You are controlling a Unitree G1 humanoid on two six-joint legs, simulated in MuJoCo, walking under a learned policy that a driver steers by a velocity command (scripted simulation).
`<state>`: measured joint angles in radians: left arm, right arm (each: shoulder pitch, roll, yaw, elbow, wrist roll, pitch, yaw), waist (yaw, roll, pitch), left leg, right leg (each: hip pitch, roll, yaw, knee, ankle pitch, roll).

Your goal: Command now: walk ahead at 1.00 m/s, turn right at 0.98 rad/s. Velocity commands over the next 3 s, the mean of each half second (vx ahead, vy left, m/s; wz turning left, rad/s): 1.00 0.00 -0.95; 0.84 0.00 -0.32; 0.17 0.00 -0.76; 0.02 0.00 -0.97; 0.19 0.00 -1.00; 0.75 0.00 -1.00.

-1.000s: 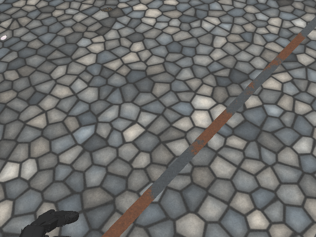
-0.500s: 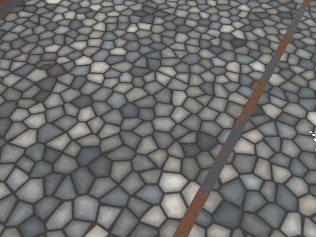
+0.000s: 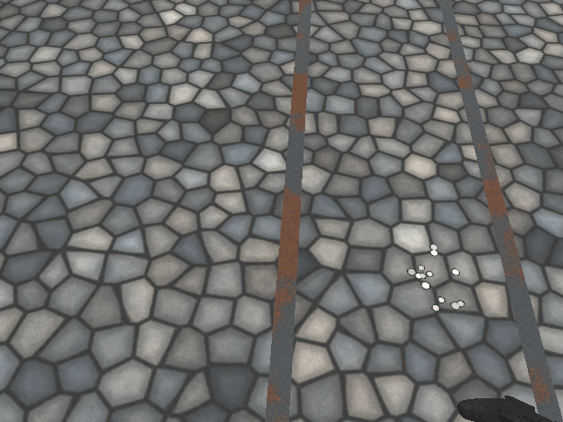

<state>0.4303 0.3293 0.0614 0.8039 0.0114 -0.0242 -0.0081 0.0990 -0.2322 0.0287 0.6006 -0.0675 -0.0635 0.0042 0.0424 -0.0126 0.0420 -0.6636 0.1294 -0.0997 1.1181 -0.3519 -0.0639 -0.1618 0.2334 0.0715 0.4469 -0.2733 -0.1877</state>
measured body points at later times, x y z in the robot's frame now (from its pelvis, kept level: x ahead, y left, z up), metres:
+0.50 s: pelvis +0.43 +0.03 +0.00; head +0.45 +0.02 +0.45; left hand +0.78 +0.13 -0.04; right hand +0.25 -0.21 -0.12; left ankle +0.36 +0.19 -0.73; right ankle +0.53 -0.13 -0.66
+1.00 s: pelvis +0.84 -0.19 -0.01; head +0.87 -0.22 +0.44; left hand +0.96 +0.07 -0.13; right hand +0.90 -0.52 -0.08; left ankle +1.10 -0.23 -0.70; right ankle +0.66 -0.15 -0.73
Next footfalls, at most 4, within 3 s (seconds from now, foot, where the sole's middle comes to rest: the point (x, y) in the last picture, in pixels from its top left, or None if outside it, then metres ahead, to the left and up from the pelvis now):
0.20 left None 0.40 0.18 -0.77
0.64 right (363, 341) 0.69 -0.17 -0.77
1.04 left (390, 207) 1.14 -0.28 -0.77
1.50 right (446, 266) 0.93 -0.42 -0.77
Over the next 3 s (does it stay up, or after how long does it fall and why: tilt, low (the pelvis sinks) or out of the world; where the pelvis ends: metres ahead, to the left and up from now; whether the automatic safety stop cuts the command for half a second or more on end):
stays up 0.77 -0.66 0.01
